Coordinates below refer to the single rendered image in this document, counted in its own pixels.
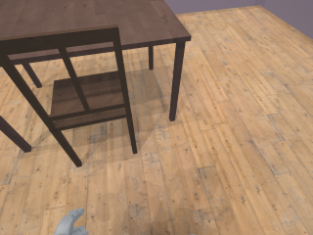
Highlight robot left hand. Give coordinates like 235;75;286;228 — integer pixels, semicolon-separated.
54;208;89;235

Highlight chair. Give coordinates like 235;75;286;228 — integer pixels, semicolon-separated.
0;24;138;167

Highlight table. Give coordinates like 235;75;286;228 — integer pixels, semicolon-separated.
0;0;192;153

